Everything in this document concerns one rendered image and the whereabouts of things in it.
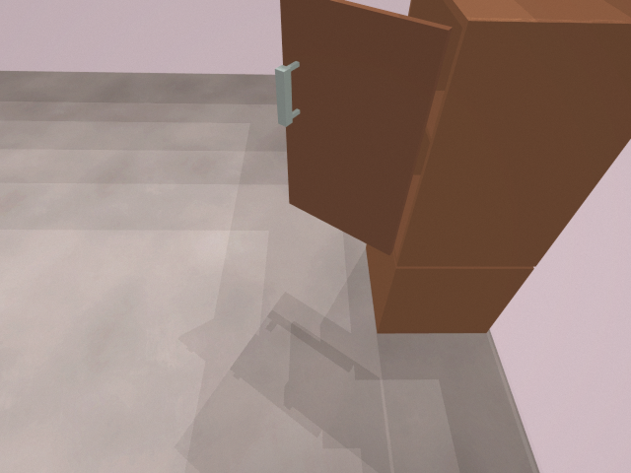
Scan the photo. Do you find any handle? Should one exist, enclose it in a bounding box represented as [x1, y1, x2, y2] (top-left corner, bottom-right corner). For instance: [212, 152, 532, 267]
[275, 61, 300, 127]

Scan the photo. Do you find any cupboard door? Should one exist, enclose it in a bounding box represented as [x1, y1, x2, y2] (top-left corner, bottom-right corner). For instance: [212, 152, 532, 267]
[280, 0, 453, 255]

